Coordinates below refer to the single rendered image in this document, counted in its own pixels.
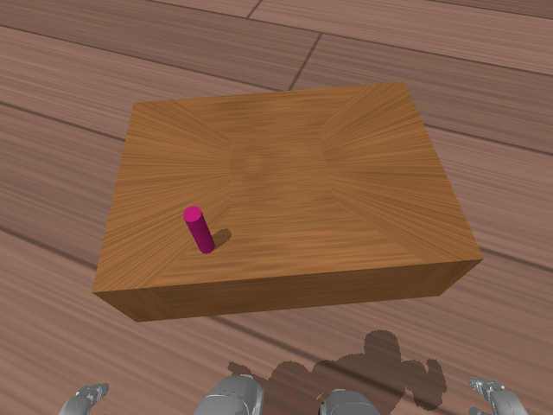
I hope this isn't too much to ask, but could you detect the can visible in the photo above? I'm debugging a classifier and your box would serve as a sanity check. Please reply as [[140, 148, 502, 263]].
[[183, 206, 215, 253]]

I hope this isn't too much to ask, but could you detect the left robot hand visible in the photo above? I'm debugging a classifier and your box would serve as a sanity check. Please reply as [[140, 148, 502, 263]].
[[58, 383, 109, 415]]

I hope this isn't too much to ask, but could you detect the right robot hand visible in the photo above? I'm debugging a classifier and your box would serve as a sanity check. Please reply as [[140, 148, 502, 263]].
[[468, 377, 529, 415]]

